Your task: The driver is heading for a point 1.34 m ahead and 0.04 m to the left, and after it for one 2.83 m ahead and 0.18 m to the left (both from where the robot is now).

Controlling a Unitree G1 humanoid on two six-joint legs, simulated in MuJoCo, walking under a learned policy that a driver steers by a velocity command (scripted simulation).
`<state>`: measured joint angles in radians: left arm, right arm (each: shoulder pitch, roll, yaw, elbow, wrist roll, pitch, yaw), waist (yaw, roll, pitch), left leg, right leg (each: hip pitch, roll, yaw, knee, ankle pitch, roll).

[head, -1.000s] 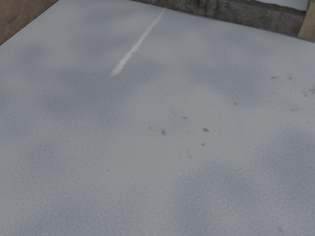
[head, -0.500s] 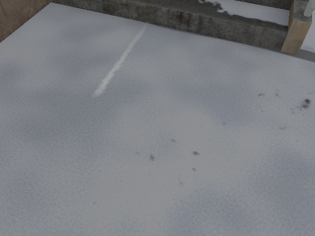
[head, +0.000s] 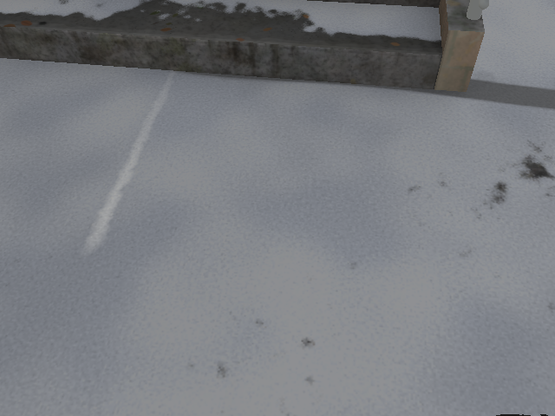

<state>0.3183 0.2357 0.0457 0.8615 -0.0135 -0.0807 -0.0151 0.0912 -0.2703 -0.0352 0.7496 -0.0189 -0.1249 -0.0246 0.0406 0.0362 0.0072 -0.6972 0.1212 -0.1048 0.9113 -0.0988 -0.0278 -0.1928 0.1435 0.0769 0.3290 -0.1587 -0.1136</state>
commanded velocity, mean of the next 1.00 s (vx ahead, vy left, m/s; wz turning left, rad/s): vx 0.50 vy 0.00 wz -0.12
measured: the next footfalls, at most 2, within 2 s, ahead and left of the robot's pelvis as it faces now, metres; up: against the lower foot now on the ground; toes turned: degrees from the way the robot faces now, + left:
left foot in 0.20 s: +0.30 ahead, +0.14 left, +0.00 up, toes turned -11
right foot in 0.70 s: +0.50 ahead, -0.16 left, +0.00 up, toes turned -13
